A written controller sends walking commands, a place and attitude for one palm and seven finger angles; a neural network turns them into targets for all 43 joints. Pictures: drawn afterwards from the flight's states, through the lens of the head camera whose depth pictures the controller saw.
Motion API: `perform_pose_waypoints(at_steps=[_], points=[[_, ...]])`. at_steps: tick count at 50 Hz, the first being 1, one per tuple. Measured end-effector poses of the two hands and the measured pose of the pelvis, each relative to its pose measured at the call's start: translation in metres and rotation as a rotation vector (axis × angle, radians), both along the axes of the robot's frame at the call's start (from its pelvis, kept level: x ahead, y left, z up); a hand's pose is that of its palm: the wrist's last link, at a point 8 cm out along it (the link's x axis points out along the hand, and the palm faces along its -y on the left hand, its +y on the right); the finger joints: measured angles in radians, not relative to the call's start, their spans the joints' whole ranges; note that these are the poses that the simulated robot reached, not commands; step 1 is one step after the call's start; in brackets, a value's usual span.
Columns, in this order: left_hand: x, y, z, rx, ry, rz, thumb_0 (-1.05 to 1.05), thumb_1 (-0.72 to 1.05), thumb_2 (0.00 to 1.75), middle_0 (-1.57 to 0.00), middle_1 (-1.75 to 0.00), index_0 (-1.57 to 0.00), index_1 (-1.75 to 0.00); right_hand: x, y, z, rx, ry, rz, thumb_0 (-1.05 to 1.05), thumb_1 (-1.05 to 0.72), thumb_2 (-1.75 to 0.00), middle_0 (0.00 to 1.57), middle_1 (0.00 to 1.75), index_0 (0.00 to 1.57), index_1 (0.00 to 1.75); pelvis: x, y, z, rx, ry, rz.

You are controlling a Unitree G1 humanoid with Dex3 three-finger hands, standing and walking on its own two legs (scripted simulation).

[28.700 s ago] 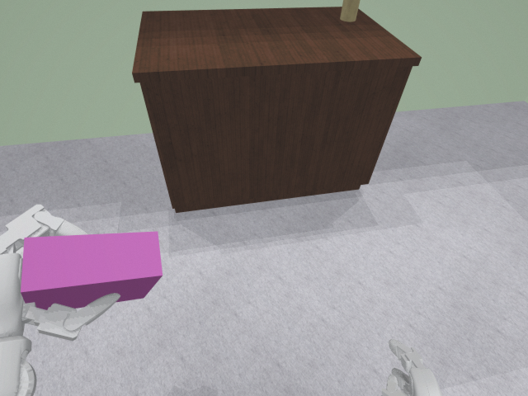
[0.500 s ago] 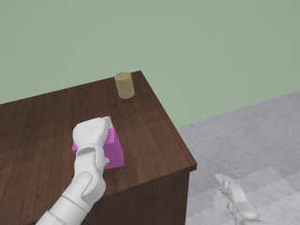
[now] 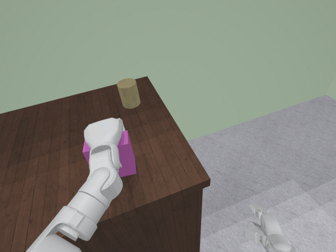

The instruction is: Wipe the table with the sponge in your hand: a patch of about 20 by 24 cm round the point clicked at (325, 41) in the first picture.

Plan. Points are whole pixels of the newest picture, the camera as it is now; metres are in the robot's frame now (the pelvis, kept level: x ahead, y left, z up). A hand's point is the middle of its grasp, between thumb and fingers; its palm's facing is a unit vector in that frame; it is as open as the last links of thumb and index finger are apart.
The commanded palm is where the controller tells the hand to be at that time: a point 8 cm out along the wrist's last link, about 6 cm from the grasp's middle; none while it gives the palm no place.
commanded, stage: wipe forward along the third lane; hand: left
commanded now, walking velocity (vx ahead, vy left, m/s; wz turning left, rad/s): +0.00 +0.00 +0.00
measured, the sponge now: (113, 161) +0.34 +0.20 +0.04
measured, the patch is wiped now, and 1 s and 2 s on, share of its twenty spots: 0.90 1.00 1.00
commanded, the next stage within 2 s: wipe back along the third lane in 1.22 s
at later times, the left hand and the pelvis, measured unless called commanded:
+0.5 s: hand (113, 136) +0.38 +0.20 +0.09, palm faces -0.02 -0.05 -1.00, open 9.6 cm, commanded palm +0.36 +0.21 +0.12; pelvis +0.00 +0.00 +0.00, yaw +0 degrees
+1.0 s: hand (109, 124) +0.43 +0.23 +0.09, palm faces -0.06 -0.04 -1.00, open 9.7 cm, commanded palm +0.41 +0.24 +0.13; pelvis +0.01 +0.00 +0.00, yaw -1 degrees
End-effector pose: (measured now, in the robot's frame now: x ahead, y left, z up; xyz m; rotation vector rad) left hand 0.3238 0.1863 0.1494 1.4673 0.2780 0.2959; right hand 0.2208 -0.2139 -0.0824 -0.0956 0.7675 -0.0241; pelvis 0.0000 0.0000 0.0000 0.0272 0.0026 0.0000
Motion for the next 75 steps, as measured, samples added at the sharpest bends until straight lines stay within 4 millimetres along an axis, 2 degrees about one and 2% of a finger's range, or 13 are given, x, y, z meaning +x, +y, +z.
perform_pose_waypoints(at_steps=[18, 30, 40, 47, 54, 68, 75], points=[[0.037, 0.006, -0.001, 0.023, 0.049, -0.002, 0.00, -0.54, 1.12, -0.76, -1.38, -0.85, -1.31, -0.047, -0.026, -0.024, -0.045, 0.120, -0.096, 0.02, -0.91, -0.90, 0.20, 0.29, 0.20, 0.30, 0.000, -0.003, 0.000, 0.000, 0.047, -0.009], [0.047, 0.009, -0.002, 0.036, 0.051, -0.010, 0.00, -0.56, 1.14, -0.77, -1.38, -0.85, -1.32, -0.050, -0.025, -0.027, -0.046, 0.135, -0.101, 0.02, -0.91, -0.90, 0.20, 0.29, 0.20, 0.30, 0.000, -0.003, 0.000, -0.001, 0.064, -0.006], [0.067, 0.019, 0.001, 0.035, 0.068, 0.004, 0.01, -0.56, 1.15, -0.77, -1.37, -0.84, -1.33, -0.057, -0.027, -0.026, -0.061, 0.148, -0.115, 0.01, -0.91, -0.90, 0.20, 0.30, 0.20, 0.30, -0.001, -0.005, 0.000, -0.002, 0.084, -0.005], [0.087, 0.031, 0.001, 0.053, 0.084, 0.012, 0.01, -0.55, 1.14, -0.76, -1.38, -0.83, -1.35, -0.077, -0.037, -0.032, -0.082, 0.206, -0.153, 0.01, -0.91, -0.90, 0.20, 0.30, 0.20, 0.30, 0.002, -0.003, 0.000, -0.005, 0.111, -0.011], [0.099, 0.041, 0.000, 0.043, 0.093, 0.004, 0.01, -0.56, 1.14, -0.77, -1.37, -0.83, -1.35, -0.099, -0.044, -0.039, -0.098, 0.283, -0.186, 0.01, -0.91, -0.90, 0.20, 0.29, 0.20, 0.30, 0.009, 0.002, 0.001, -0.011, 0.130, -0.016], [0.122, 0.056, 0.000, 0.052, 0.103, 0.000, 0.01, -0.56, 1.14, -0.77, -1.37, -0.83, -1.35, -0.113, -0.032, -0.041, -0.102, 0.330, -0.209, 0.01, -0.91, -0.90, 0.20, 0.29, 0.20, 0.30, 0.012, 0.016, 0.001, -0.020, 0.166, -0.017], [0.118, 0.056, -0.002, 0.064, 0.072, -0.021, 0.00, -0.55, 1.14, -0.77, -1.38, -0.83, -1.36, -0.105, -0.016, -0.041, -0.082, 0.327, -0.199, 0.01, -0.91, -0.90, 0.20, 0.29, 0.20, 0.30, 0.017, 0.028, 0.002, -0.024, 0.169, -0.023]])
